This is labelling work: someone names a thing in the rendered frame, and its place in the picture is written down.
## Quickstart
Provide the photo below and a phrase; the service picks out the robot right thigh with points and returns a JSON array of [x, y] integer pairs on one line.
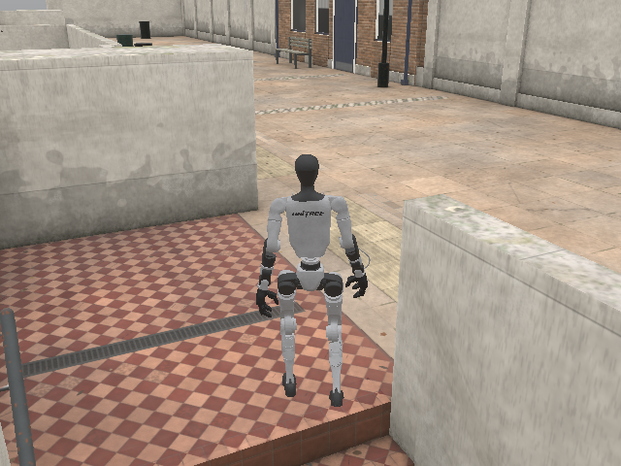
[[333, 291]]

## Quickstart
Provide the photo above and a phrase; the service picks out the left robot hand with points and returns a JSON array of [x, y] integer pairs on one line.
[[260, 301]]

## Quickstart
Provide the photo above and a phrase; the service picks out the robot right upper arm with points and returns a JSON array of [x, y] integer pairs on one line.
[[338, 205]]

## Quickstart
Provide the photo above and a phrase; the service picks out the robot left upper arm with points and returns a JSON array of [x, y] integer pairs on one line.
[[278, 207]]

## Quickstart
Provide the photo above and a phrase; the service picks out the left robot forearm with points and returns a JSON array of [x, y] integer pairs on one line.
[[267, 267]]

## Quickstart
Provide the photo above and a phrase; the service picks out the right robot forearm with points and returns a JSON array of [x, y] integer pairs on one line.
[[355, 260]]

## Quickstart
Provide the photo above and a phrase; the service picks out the right robot hand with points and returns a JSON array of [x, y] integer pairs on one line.
[[362, 283]]

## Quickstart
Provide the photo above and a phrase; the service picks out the robot left shin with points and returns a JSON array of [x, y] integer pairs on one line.
[[288, 351]]

